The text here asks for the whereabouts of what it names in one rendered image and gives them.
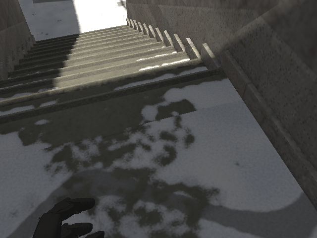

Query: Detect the stairs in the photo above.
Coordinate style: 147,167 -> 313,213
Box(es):
0,25 -> 208,116

